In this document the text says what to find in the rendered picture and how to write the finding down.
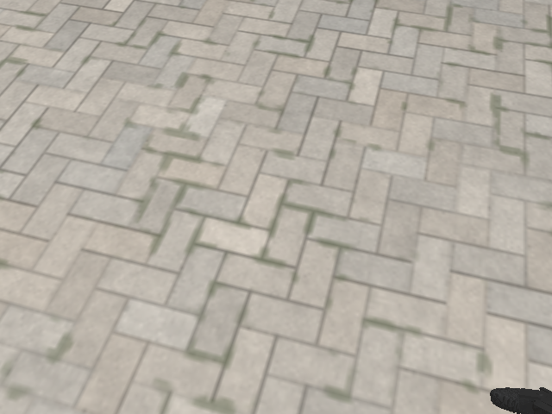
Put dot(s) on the robot right hand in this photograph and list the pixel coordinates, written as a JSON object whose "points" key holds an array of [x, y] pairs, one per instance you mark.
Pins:
{"points": [[524, 401]]}

